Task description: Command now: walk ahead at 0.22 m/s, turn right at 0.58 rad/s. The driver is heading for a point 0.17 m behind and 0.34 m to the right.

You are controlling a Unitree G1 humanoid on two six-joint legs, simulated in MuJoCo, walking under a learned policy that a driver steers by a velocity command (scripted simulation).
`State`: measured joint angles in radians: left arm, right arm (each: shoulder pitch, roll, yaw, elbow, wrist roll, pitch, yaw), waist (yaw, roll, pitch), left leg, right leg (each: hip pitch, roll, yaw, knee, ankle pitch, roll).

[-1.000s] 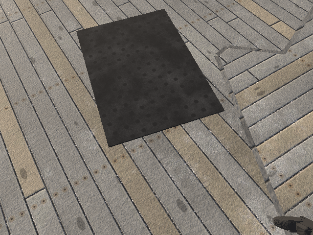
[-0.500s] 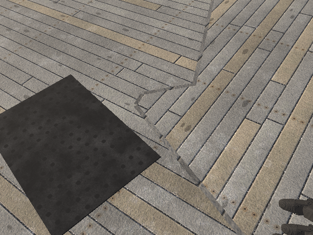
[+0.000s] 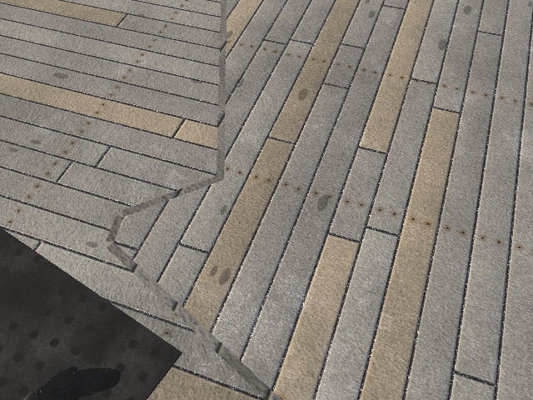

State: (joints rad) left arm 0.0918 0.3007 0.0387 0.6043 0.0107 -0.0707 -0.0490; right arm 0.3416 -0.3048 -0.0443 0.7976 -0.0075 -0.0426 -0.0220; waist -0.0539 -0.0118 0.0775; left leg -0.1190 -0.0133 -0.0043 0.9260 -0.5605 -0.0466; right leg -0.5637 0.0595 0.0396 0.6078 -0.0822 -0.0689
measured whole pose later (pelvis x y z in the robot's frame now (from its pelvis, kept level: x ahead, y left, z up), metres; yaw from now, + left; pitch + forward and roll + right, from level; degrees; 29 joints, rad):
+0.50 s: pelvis +0.12 +0.04 +0.02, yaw -25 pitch +1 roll +1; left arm 0.19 0.35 0.09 0.58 -0.03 0.06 0.03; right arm 0.10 -0.31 -0.05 0.70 -0.03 -0.01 -0.02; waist 0.03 -0.03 0.06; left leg -0.32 -0.06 -0.11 0.49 -0.15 -0.01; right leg -0.45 0.21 0.29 0.79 -0.42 0.00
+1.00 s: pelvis +0.12 +0.00 +0.03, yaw -54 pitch +2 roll +2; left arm 0.19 0.34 0.09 0.54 -0.01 0.04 0.00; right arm 0.09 -0.35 -0.10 0.71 -0.01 0.01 -0.01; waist -0.01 0.04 0.10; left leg -0.49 0.05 0.01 1.09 -0.46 -0.06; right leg -0.34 0.02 0.04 0.55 -0.25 -0.03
